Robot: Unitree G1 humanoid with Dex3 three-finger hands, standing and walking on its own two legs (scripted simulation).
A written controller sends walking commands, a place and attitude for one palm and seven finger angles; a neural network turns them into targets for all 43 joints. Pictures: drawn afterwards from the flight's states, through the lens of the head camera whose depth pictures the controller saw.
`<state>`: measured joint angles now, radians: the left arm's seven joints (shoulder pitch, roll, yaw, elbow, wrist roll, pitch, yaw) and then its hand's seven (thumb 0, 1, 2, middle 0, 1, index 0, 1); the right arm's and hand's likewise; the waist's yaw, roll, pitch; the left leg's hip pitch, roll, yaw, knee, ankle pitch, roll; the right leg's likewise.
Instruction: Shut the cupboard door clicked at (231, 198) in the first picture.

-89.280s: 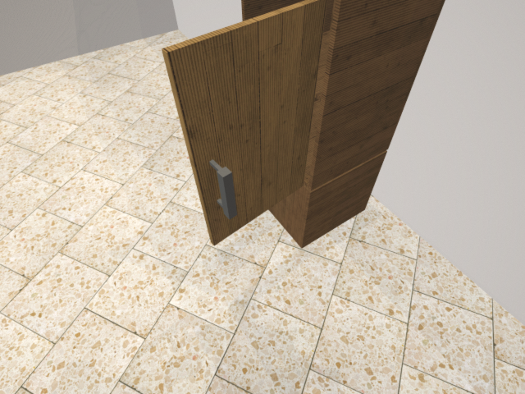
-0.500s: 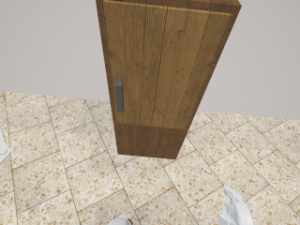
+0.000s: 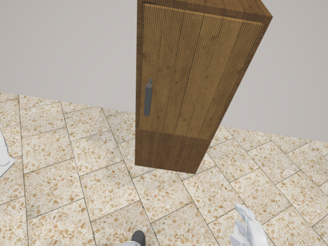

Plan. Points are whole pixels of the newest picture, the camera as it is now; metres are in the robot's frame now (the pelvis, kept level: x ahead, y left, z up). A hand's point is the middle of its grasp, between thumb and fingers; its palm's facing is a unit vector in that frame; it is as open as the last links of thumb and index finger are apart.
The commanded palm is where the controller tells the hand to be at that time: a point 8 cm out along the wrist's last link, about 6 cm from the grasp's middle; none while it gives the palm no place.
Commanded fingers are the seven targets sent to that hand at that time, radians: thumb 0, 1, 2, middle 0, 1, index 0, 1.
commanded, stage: stop stepping back and stand still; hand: left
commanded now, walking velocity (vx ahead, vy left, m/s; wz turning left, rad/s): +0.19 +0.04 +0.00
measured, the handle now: (148, 97) +0.69 +0.12 -0.08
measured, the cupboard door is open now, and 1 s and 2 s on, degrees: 0 0 0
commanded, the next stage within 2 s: let the arm hang, fingers relaxed in 1.36 s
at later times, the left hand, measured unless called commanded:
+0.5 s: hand out of the picture +0.10 +0.34 +0.18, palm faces +0.51 -0.79 -0.34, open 7.4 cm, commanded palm +0.05 +0.36 +0.19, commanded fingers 0.00 0.90 0.90 -0.20 -0.30 -0.20 -0.30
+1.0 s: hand out of the picture +0.12 +0.32 +0.17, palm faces +0.42 -0.80 -0.42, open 7.4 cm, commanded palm +0.07 +0.37 +0.19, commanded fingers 0.00 0.90 0.90 -0.20 -0.30 -0.20 -0.30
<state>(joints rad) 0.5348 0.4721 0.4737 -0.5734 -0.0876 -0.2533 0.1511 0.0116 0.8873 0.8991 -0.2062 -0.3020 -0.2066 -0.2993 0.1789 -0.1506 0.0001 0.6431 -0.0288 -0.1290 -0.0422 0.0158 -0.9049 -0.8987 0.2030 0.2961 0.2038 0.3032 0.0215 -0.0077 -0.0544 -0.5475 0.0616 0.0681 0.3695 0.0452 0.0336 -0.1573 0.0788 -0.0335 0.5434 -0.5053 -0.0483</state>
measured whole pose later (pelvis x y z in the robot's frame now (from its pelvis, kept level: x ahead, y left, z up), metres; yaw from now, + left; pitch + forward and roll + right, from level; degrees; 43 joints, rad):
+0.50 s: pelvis -0.10 +0.07 +0.00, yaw -2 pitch +0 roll -1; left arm 0.47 0.39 0.43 -0.45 -0.03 -0.18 0.19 0.01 0.88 0.90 -0.21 -0.30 -0.21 -0.30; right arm 0.34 -0.24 -0.01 0.70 -0.01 -0.10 -0.09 0.02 -0.91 -0.90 0.20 0.30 0.20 0.30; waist 0.02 -0.05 -0.10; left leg -0.32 0.06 0.04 0.68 -0.41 0.02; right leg -0.28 -0.02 -0.07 0.56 -0.31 -0.04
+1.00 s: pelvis -0.09 +0.07 +0.00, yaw -3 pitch -1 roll -1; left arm 0.54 0.38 0.41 -0.49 -0.04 -0.19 0.19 0.01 0.88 0.90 -0.21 -0.30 -0.21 -0.30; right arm 0.25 -0.23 -0.01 0.66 -0.01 -0.08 -0.07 0.02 -0.91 -0.90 0.20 0.30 0.20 0.30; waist -0.01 0.00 0.01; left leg -0.30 0.05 0.04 0.60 -0.25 0.00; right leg -0.23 0.02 -0.12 0.61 -0.35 -0.05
